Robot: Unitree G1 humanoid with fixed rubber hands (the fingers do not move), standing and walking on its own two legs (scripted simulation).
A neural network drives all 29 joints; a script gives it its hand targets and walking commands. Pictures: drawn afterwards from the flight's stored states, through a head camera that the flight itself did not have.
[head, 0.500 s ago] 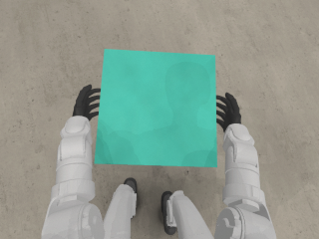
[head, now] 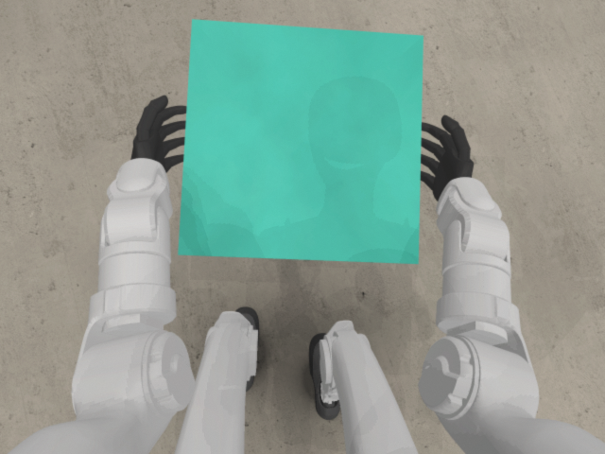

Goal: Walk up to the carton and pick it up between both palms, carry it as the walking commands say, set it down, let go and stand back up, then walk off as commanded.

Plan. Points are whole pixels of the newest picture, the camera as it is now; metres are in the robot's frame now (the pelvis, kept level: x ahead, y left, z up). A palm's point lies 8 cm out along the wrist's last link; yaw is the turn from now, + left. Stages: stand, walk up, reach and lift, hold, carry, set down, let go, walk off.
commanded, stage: set down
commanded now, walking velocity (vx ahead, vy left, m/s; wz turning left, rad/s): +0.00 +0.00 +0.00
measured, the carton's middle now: (301, 161) +0.49 +0.00 -0.15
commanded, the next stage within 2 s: none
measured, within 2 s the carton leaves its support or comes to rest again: neither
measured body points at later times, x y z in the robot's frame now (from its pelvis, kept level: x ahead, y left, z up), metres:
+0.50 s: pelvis -0.01 -0.01 -0.07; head +0.28 +0.02 +0.27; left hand +0.49 +0.19 -0.17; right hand +0.48 -0.19 -0.17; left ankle +0.11 +0.10 -0.59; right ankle +0.05 -0.11 -0.59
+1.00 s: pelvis -0.03 -0.01 -0.15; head +0.30 +0.01 +0.16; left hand +0.51 +0.19 -0.26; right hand +0.50 -0.19 -0.26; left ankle +0.11 +0.10 -0.59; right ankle +0.05 -0.11 -0.59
